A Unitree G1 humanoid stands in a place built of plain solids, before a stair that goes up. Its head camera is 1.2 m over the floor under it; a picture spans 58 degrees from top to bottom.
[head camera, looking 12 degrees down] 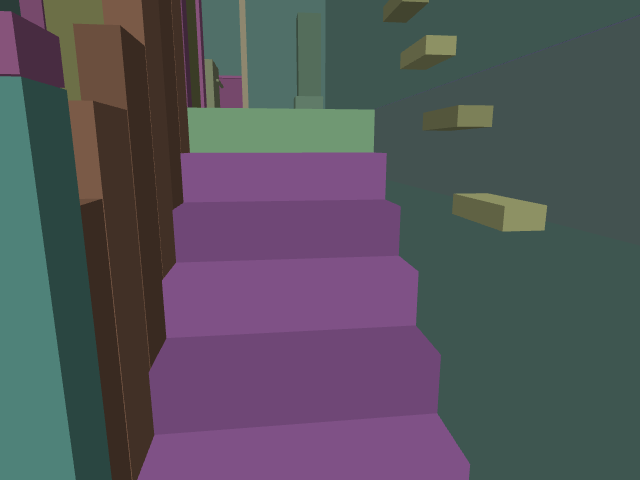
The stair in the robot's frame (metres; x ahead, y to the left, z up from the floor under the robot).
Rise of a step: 0.20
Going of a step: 0.22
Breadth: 0.85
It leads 7 degrees to the left of straight ahead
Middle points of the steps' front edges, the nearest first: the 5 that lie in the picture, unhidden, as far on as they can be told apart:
1.15 0.06 0.59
1.37 0.08 0.79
1.60 0.11 0.98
1.82 0.14 1.18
2.04 0.17 1.38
